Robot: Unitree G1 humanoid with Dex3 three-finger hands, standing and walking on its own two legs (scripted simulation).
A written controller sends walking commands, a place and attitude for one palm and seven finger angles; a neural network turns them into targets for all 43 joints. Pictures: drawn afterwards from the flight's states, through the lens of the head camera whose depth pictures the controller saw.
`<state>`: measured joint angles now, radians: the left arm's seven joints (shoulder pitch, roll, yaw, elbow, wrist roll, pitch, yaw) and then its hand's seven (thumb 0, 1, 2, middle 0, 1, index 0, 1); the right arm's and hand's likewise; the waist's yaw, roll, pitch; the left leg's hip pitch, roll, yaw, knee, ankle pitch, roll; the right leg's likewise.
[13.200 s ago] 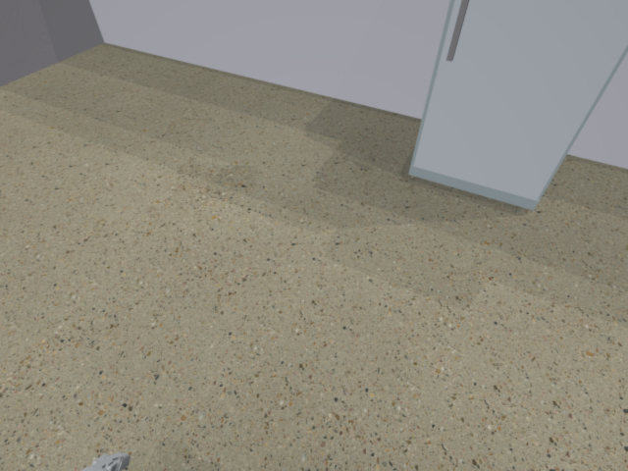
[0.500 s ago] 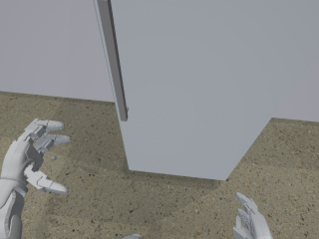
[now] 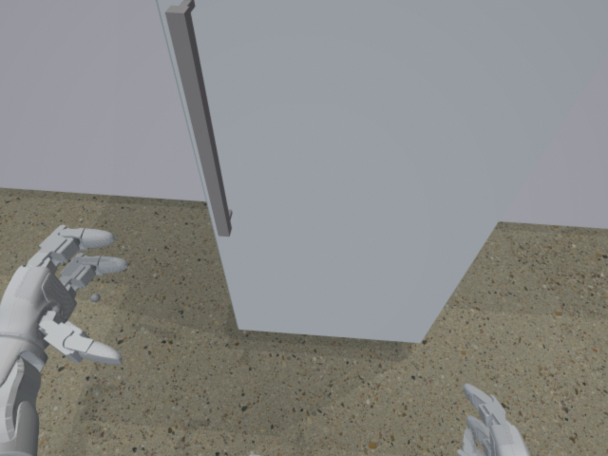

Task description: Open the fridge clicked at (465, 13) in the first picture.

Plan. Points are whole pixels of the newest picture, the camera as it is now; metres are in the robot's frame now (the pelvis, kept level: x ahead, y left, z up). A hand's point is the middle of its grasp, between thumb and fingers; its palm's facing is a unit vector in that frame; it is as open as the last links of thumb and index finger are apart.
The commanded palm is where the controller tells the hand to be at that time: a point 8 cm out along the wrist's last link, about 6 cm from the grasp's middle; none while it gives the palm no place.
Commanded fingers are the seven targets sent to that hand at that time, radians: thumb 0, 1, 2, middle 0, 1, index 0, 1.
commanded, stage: raise the hand to about handle height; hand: left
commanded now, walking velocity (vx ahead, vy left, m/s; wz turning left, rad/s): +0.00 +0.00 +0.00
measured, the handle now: (210, 142) +0.55 +0.20 +0.11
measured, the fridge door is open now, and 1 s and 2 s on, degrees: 0 0 0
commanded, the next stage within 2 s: move the hooked fingers beside the handle in 0.08 s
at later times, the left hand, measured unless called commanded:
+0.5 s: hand (119, 264) +0.31 +0.26 +0.09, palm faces +0.02 -1.00 -0.04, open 14.0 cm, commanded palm +0.29 +0.31 +0.09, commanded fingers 0.00 -0.50 0.30 -0.30 -1.20 -0.30 -1.20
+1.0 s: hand (135, 227) +0.38 +0.27 +0.08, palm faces -0.01 -1.00 -0.02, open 14.0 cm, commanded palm +0.36 +0.32 +0.08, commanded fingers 0.00 -0.50 0.30 -0.30 -1.20 -0.30 -1.20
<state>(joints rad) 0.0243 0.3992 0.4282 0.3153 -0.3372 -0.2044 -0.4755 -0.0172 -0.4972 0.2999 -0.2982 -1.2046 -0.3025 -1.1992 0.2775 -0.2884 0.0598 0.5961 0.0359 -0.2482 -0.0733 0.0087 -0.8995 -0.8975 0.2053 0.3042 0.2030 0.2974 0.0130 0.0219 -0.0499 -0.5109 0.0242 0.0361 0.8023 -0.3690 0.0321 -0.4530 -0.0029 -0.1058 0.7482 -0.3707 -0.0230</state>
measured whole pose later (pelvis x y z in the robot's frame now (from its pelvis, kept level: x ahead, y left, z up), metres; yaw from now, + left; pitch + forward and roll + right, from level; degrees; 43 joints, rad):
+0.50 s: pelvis -0.01 -0.01 +0.00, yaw +0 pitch +6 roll -1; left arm -0.22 0.45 0.43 0.55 -0.31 -0.22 -0.51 -0.02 -0.50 0.30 -0.30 -1.20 -0.30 -1.20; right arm 0.26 -0.29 0.07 0.62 0.04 -0.24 -0.10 0.01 -0.90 -0.90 0.21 0.30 0.20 0.30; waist 0.00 0.02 -0.04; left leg -0.56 0.03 0.03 0.81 -0.36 0.02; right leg -0.51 0.00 -0.12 0.77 -0.37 -0.04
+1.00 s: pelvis +0.01 +0.00 -0.01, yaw -1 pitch +11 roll -2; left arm -0.42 0.51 0.47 0.78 -0.27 -0.27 -0.52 -0.02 -0.50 0.30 -0.30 -1.20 -0.30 -1.20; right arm 0.34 -0.30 0.05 0.61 0.03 -0.16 -0.07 0.01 -0.90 -0.90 0.21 0.30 0.20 0.30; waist -0.04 0.01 -0.07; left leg -0.65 0.04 0.04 0.85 -0.39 0.03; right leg -0.60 0.01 -0.09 0.80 -0.39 -0.03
